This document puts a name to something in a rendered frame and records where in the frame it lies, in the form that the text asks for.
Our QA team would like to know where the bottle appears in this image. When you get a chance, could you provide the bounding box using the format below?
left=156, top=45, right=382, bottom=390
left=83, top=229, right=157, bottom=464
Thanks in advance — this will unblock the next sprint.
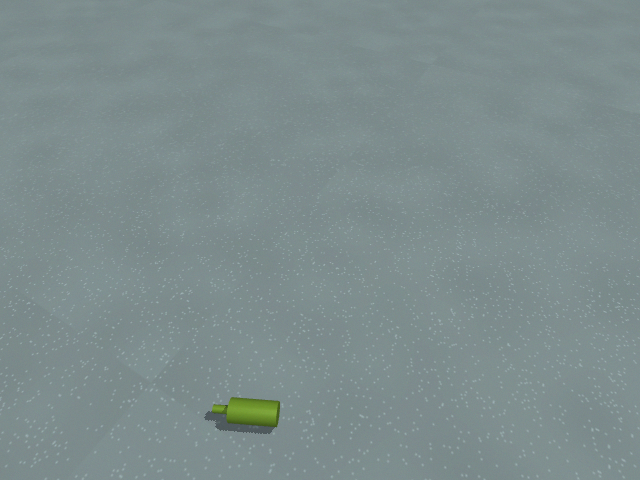
left=212, top=397, right=280, bottom=427

